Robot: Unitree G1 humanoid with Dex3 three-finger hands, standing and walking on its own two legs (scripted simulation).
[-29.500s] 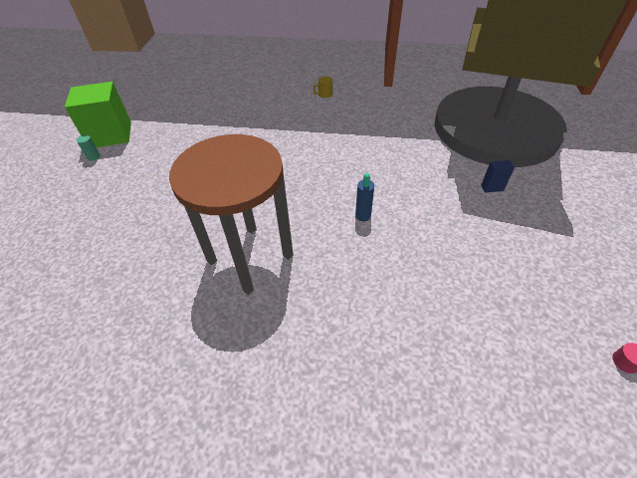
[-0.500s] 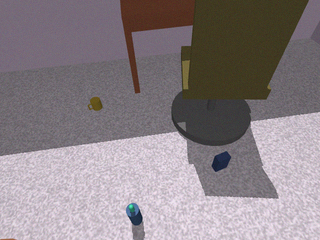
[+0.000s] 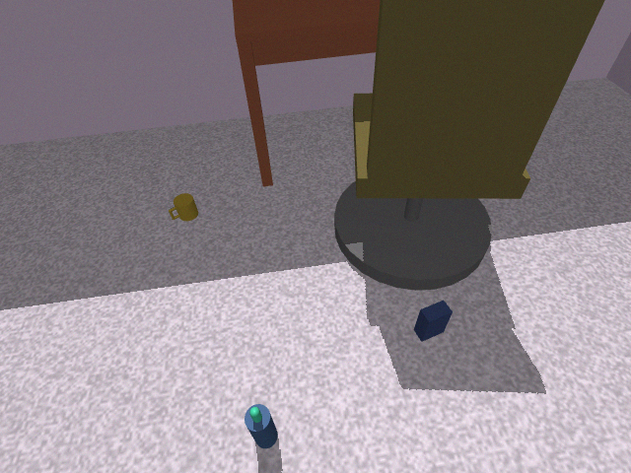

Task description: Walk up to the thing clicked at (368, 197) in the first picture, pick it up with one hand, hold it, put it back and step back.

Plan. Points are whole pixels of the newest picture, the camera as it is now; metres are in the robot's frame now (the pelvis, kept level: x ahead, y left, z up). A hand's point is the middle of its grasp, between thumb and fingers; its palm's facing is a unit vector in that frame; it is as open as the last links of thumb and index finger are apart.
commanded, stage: stand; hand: left
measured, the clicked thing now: (260, 424) +0.37 +0.20 -0.66
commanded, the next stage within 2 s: step back in 0.06 s
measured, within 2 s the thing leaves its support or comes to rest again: neither
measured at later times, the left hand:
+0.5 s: hand out of the picture +0.07 +0.31 -0.18, palm faces -0.02 -0.93 -0.37, open 7.4 cm
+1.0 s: hand out of the picture -0.08 +0.28 -0.15, palm faces -0.02 -0.91 -0.41, open 7.4 cm
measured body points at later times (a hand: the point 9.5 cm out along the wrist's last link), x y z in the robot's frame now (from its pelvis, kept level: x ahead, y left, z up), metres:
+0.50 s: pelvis -0.07 +0.04 -0.02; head +0.00 +0.06 +0.42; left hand +0.07 +0.36 -0.15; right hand +0.00 -0.28 -0.13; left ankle -0.02 +0.13 -0.75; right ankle -0.08 -0.11 -0.68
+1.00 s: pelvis -0.18 +0.02 -0.02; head -0.12 +0.00 +0.43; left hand -0.08 +0.33 -0.13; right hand -0.10 -0.31 -0.15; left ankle -0.20 +0.14 -0.69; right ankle -0.16 -0.10 -0.75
